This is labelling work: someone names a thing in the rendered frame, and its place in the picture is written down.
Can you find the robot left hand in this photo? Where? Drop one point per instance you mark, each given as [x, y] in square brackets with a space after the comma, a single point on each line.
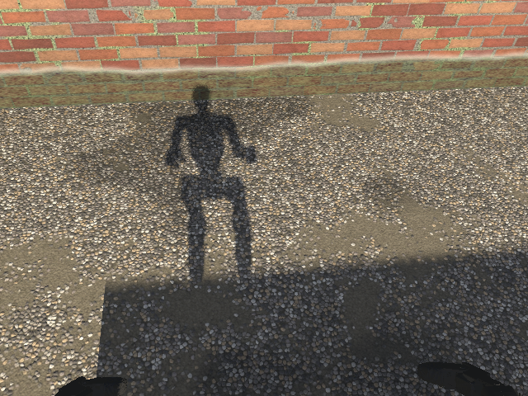
[99, 386]

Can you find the robot right hand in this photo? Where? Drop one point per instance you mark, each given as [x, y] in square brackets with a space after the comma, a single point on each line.
[467, 379]

